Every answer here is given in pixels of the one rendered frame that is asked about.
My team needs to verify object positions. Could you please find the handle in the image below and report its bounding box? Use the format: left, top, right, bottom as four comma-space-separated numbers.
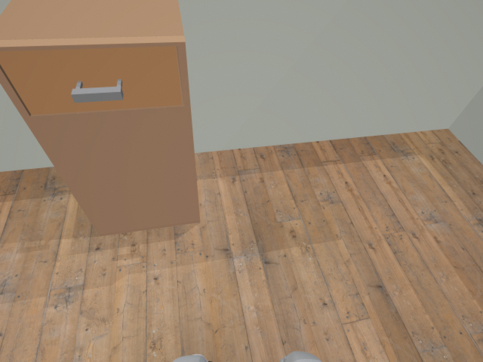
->
71, 79, 124, 103

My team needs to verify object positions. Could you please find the drawer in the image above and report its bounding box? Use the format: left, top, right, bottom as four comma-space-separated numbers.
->
0, 46, 182, 115

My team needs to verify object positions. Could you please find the cabinet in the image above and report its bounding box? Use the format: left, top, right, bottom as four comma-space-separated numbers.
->
0, 0, 200, 236

